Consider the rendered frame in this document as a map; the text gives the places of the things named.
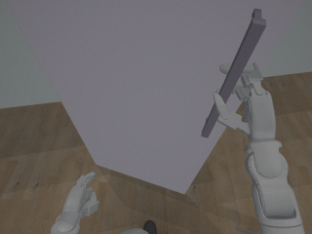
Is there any robot left foot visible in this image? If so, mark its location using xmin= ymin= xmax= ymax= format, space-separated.
xmin=143 ymin=220 xmax=157 ymax=234

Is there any robot right forearm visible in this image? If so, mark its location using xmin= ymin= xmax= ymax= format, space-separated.
xmin=245 ymin=139 xmax=305 ymax=234

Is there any right robot hand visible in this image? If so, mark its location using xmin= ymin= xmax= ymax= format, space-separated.
xmin=213 ymin=62 xmax=276 ymax=142

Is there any handle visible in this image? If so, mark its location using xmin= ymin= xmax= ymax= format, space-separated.
xmin=201 ymin=8 xmax=267 ymax=138

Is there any left robot hand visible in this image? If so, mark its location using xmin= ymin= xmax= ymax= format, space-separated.
xmin=62 ymin=172 xmax=99 ymax=219

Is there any robot left forearm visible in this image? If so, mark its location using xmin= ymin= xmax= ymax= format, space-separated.
xmin=51 ymin=211 xmax=81 ymax=234

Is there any fridge door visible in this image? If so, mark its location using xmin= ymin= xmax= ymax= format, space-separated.
xmin=5 ymin=0 xmax=305 ymax=194

